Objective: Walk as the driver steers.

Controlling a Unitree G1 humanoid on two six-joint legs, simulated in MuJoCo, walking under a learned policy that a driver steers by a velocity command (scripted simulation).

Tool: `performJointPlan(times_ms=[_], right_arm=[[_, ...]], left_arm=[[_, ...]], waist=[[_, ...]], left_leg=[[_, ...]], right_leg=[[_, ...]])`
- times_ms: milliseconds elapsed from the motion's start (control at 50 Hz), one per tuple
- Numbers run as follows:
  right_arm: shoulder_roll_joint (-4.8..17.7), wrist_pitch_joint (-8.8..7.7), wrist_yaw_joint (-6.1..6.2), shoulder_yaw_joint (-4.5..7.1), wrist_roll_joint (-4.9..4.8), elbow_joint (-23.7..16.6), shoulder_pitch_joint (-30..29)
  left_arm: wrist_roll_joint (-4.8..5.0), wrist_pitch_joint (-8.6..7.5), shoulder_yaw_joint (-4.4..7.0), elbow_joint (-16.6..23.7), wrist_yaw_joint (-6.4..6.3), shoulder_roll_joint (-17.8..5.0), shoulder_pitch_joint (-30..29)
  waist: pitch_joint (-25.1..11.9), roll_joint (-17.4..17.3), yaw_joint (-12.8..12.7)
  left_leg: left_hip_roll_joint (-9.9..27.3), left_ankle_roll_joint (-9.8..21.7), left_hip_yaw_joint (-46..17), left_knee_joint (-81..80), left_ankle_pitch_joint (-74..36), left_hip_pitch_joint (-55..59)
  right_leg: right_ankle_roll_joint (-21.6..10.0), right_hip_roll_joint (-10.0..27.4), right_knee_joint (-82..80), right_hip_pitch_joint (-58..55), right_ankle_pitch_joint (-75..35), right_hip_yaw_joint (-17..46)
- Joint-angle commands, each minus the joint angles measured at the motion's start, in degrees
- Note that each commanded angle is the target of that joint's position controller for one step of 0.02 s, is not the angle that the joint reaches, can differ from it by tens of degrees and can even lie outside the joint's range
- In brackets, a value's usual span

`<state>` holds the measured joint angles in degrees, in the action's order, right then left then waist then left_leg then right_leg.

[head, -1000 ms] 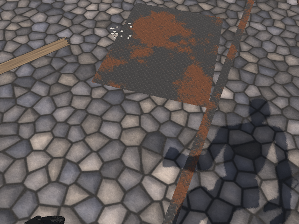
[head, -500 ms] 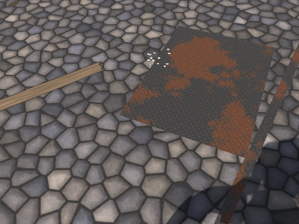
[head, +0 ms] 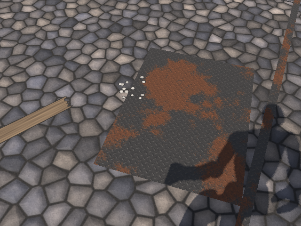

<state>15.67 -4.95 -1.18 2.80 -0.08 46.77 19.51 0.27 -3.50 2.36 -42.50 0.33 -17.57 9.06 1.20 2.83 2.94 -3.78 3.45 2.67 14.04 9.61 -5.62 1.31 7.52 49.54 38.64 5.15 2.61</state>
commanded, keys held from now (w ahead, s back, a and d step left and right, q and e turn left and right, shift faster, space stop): w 0.64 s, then w+e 0.36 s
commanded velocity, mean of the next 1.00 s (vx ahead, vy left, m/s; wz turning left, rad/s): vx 0.50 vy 0.00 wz -0.11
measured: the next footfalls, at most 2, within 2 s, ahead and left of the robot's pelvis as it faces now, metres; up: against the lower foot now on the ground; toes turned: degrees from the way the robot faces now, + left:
right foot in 0.22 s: +0.31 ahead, -0.15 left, +0.00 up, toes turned -2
left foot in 0.76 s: +0.61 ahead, +0.08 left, +0.00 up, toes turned +0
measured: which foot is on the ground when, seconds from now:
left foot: down 0.00-0.24, up 0.26-0.74, down 0.76-1.00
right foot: up 0.00-0.20, down 0.22-0.76, up 0.78-1.00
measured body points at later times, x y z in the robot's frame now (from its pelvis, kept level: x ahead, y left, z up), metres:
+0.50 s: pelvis +0.28 -0.08 +0.00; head +0.30 -0.09 +0.45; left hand +0.32 +0.20 -0.12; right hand +0.43 -0.34 -0.11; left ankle +0.39 +0.11 -0.67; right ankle +0.27 -0.15 -0.75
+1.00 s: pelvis +0.56 -0.02 +0.00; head +0.58 -0.01 +0.45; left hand +0.69 +0.25 -0.12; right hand +0.60 -0.30 -0.12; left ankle +0.57 +0.08 -0.75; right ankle +0.59 -0.19 -0.67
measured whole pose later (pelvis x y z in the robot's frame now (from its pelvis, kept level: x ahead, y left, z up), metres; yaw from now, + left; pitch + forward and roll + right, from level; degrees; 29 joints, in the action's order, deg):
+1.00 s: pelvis +0.56 -0.02 +0.00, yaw -8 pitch +0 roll +2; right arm 14.6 -5.8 -0.8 3.6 0.9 48.8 14.9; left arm 1.8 -1.5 4.3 -47.6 -0.5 -17.8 14.1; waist 1.9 3.0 1.4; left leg -1.3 2.4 8.6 17.9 10.0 -8.3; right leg -0.5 6.1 62.1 35.4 13.2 3.8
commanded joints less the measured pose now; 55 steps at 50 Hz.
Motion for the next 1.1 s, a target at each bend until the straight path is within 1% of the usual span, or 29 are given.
performJointPlan(times_ms=[20, 80, 140, 180, 200, 220, 240, 260, 280, 300, 320, 340, 400, 440, 560, 620, 680, 720, 740, 760, 780, 800, 820, 840, 860, 880, 940, 980, 1100], right_arm=[[9.6, -0.77, 0.7, 2.17, -0.46, -3.3, -2.4], [10.8, -0.08, 0.82, 2.5, -1.03, -1.3, 1.0], [11.4, 0.92, 1.24, 2.88, -1.35, 0.0, 1.7], [12.0, 1.6, 1.52, 3.09, -1.32, 0.2, 0.6], [11.4, 2.0, 1.62, 2.82, -1.13, 0.2, -0.1], [8.9, 2.11, 1.8, 1.71, -0.25, -0.5, 0.7], [2.8, 1.1, 1.39, -0.25, 0.03, -2.2, 7.6], [4.4, -0.19, 1.1, -0.15, -0.39, -1.3, 6.6], [9.3, -0.94, 0.64, 1.23, -2.04, -2.4, 1.7], [9.3, -1.26, 0.66, 1.16, -2.26, -3.5, -2.4], [8.7, -1.17, 0.9, 1.21, -1.35, -3.9, -4.5], [8.3, -0.62, 1.06, 1.48, -0.8, -3.6, -4.0], [5.6, 1.08, 1.29, 1.11, -0.46, -2.7, -1.7], [5.2, 1.4, 1.54, 1.01, -0.08, -3.9, -5.2], [2.9, 0.28, 0.45, 0.13, -0.38, -6.7, -16.4], [3.0, -0.19, -0.49, -0.04, -0.79, -8.5, -21.2], [4.0, -0.76, -1.38, 0.2, -0.77, -10.1, -23.4], [5.8, -1.15, -1.43, 0.94, -0.62, -9.3, -19.5], [7.4, -1.33, -1.11, 1.89, -0.49, -7.6, -13.4], [10.5, -1.38, -0.47, 3.28, -0.05, -5.1, -4.0], [15.8, -1.17, 0.17, 4.63, 1.24, -4.1, 4.2], [14.3, -0.6, 0.01, 4.2, 0.71, -3.4, 6.0], [9.5, -0.45, 0.26, 2.89, 0.21, -3.7, 3.6], [7.9, -0.43, 0.47, 2.34, -0.11, -3.9, -0.6], [6.3, -0.54, 0.44, 1.86, 0.02, -4.0, -4.3], [4.8, -0.88, 0.31, 1.5, 0.35, -4.0, -6.8], [4.5, -1.98, 0.22, 1.78, 0.87, -2.8, -9.7], [5.6, -2.26, 0.57, 2.26, 1.08, -1.9, -9.5], [8.7, -1.17, 1.86, 3.17, 0.57, 0.1, -6.6]], left_arm=[[0.07, -1.03, -0.07, 3.8, 0.55, -1.4, -3.8], [0.62, -1.45, -0.01, 5.4, 1.39, -2.0, -8.4], [0.54, -1.74, 0.44, 6.4, 2.2, -3.4, -9.6], [0.38, -1.9, 1.14, 5.5, 2.28, -4.9, -5.5], [0.21, -1.89, 2.26, 3.5, 1.97, -6.6, 1.3], [0.0, -1.73, 3.59, 1.1, 1.4, -9.9, 10.8], [-0.93, -1.36, 5.01, 0.3, 1.08, -16.2, 16.1], [0.08, -1.19, 3.95, 0.0, 1.33, -12.2, 17.7], [0.28, -1.29, 2.86, 0.4, 1.29, -9.2, 13.9], [0.15, -1.26, 2.42, 1.0, 1.19, -7.8, 10.0], [-0.19, -1.31, 1.96, 1.2, 1.31, -6.3, 6.8], [-0.74, -1.62, 1.48, 1.5, 1.42, -4.8, 4.8], [-0.5, -2.64, 1.67, 0.5, 1.48, -5.0, 4.2], [-0.41, -2.82, 2.03, -0.8, 1.02, -6.1, 5.4], [0.32, -1.84, 2.28, -3.9, -0.12, -7.7, 10.3], [0.59, -0.99, 2.42, -6.0, -0.25, -8.2, 13.4], [0.97, 0.06, 2.7, -7.5, -0.63, -8.5, 14.8], [1.06, 0.57, 3.09, -7.5, -0.92, -9.5, 13.6], [1.06, 0.81, 3.07, -7.2, -0.99, -9.8, 12.0], [0.51, 0.77, 2.31, -6.6, -1.0, -7.9, 11.7], [-0.24, 0.02, 0.63, -4.7, -0.72, -2.5, 15.4], [0.45, -0.97, -0.2, -5.4, -0.53, -0.1, 19.0], [2.18, -1.35, 1.61, -5.1, -0.39, -6.6, 14.2], [2.63, -1.45, 2.1, -3.7, -0.48, -7.6, 10.1], [2.05, -1.25, 2.23, -3.5, -0.74, -7.0, 8.3], [1.62, -0.61, 2.55, -3.8, -0.85, -6.0, 8.7], [1.74, 1.59, 2.37, -3.9, -0.83, -2.3, 10.6], [1.38, 2.28, 2.47, -2.6, -0.96, -2.0, 8.5], [0.86, 1.42, 1.55, 1.2, 1.18, -0.2, -1.9]], waist=[[1.7, -5.8, -0.4], [2.6, -6.0, 1.3], [2.6, -6.4, 0.3], [0.1, -7.3, -2.5], [-4.1, -6.6, -6.1], [-11.8, -3.8, -9.7], [-20.2, 10.0, -7.8], [-23.5, 12.7, -9.1], [-14.7, 7.6, -9.0], [-9.1, 3.7, -7.8], [-4.9, 1.0, -6.2], [-3.3, 1.8, -4.3], [-2.8, 2.2, -2.1], [-1.0, 0.8, -2.6], [1.8, 0.1, -6.5], [3.2, -0.1, -8.1], [3.6, 0.2, -7.4], [1.3, 1.6, -4.6], [-2.3, 1.5, -1.0], [-9.4, 0.5, 3.1], [-19.5, -8.9, 3.8], [-25.6, -18.3, 3.0], [-17.7, -12.7, 4.1], [-10.1, -10.8, 2.8], [-6.0, -8.4, 1.1], [-3.2, -9.0, -0.7], [-0.7, -9.0, -3.6], [0.7, -7.5, -3.9], [3.1, -4.9, -0.5]], left_leg=[[13.2, 8.6, -6.1, -7.4, -11.5, -4.1], [15.7, 8.2, -7.0, -6.0, -9.2, 0.6], [18.5, 6.9, -8.2, -2.5, -11.8, 6.6], [18.3, 5.5, -7.6, 3.0, -21.8, 8.5], [15.7, 4.2, -5.5, 11.5, -29.7, 7.3], [12.6, 2.2, -3.0, 25.3, -24.5, 0.0], [3.4, -2.3, -0.4, 48.3, -1.3, -23.3], [0.6, -2.7, -8.2, 57.2, 23.7, -32.4], [4.2, -1.8, -9.6, 61.0, 21.2, -38.0], [7.3, -1.2, -7.7, 59.1, 15.9, -38.2], [9.3, -1.4, -6.7, 55.5, 11.6, -36.5], [11.1, -1.6, -7.1, 52.4, 8.3, -33.1], [11.8, -3.0, -6.4, 48.5, 4.2, -28.9], [12.2, -4.2, -6.3, 43.3, -0.4, -32.1], [9.8, -4.5, -3.7, 23.0, -15.8, -31.0], [8.7, -3.7, -3.4, 18.2, -15.3, -32.1], [7.8, -2.0, -4.2, 14.8, -9.9, -32.1], [5.9, -0.8, -3.2, 13.2, -5.9, -25.1], [4.3, 0.4, -1.7, 11.4, -6.5, -15.7], [6.7, 2.6, -3.3, 13.4, -8.5, 0.1], [21.2, 8.8, -21.6, 15.0, -5.9, 23.9], [28.5, 13.1, -40.6, 7.5, 3.8, 31.0], [26.4, 10.3, -36.1, 4.8, 10.0, 24.8], [24.8, 8.3, -28.1, 2.9, 8.9, 16.6], [22.6, 7.3, -22.7, 0.5, 5.6, 9.1], [20.5, 6.5, -17.6, -1.9, 2.3, 3.5], [19.0, 6.8, -8.6, -6.2, -5.0, -3.8], [18.9, 7.3, -4.4, -7.2, -8.9, -4.1], [18.1, 6.1, 5.3, -7.9, -12.8, 0.2]], right_leg=[[0.1, -1.2, -10.6, -4.1, -9.8, -1.6], [-0.8, -2.3, -16.0, -4.0, -10.8, -1.4], [-3.0, -2.9, -19.2, -3.6, -5.3, -0.8], [-4.7, -4.8, -20.7, -10.2, -1.3, -2.6], [-6.2, -6.7, -21.8, -19.8, -1.2, -4.6], [-8.6, -2.8, -19.5, -35.2, -3.1, -0.8], [-17.7, 11.6, -22.1, -57.6, 5.6, 24.7], [-20.2, 14.5, -31.4, -60.7, 13.9, 40.3], [-17.3, 13.1, -32.5, -54.5, 17.8, 33.3], [-15.5, 11.0, -33.2, -46.7, 14.9, 25.9], [-14.8, 8.8, -34.9, -39.2, 9.7, 20.5], [-14.0, 6.8, -36.6, -34.2, 5.1, 16.7], [-15.1, 5.1, -40.5, -28.8, -2.7, 10.6], [-15.5, 5.0, -42.0, -29.1, -6.3, 8.0], [-12.9, 2.7, -43.0, -32.2, -6.4, 1.5], [-13.0, 4.8, -41.4, -37.2, -6.7, 1.9], [-12.2, 7.2, -37.4, -42.3, -11.3, 4.1], [-11.3, 7.1, -32.8, -43.2, -19.9, 5.2], [-10.2, 5.2, -26.3, -41.5, -27.2, 4.0], [-8.4, 1.9, -15.0, -34.8, -25.2, 2.1], [-4.7, -5.1, 6.3, -14.7, -5.8, -1.4], [-3.1, -10.4, 18.5, -2.2, 29.1, 2.8], [-3.5, -7.0, 23.5, 2.8, 27.2, 6.0], [-3.7, -4.4, 23.0, 4.3, 21.7, 4.2], [-3.4, -2.3, 20.7, 2.4, 17.2, 3.3], [-3.1, -0.7, 18.4, -0.3, 13.8, 3.6], [-2.1, 0.8, 16.6, -4.2, 9.5, 3.2], [-1.4, 1.1, 13.4, -1.5, 5.5, 3.7], [-1.8, 0.0, -6.0, -1.4, -8.1, -1.2]])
